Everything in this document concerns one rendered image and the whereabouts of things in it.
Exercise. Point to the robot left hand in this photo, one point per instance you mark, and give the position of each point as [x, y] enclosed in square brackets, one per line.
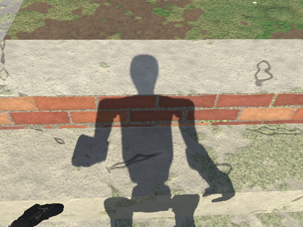
[37, 213]

